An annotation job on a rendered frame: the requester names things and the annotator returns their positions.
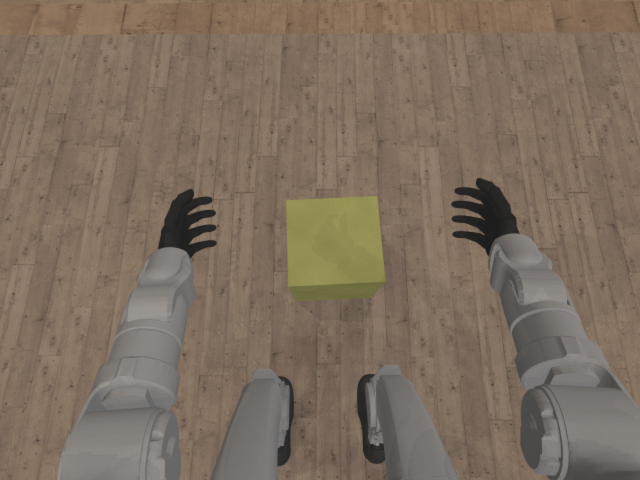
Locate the robot left hand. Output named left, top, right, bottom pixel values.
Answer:
left=158, top=189, right=217, bottom=258

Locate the robot left upper arm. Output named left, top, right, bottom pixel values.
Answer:
left=60, top=406, right=181, bottom=480

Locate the carton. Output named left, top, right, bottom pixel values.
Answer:
left=286, top=196, right=386, bottom=301

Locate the robot left forearm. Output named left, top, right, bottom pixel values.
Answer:
left=57, top=247, right=196, bottom=480

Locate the right robot foot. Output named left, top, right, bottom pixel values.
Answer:
left=357, top=374, right=385, bottom=464

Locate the robot right forearm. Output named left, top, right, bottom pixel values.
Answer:
left=488, top=233, right=640, bottom=412

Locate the robot right upper arm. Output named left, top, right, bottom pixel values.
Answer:
left=520, top=384, right=640, bottom=480

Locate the left robot thigh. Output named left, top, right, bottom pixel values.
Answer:
left=210, top=378, right=290, bottom=480

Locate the robot right hand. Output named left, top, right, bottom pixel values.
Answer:
left=451, top=178, right=520, bottom=256

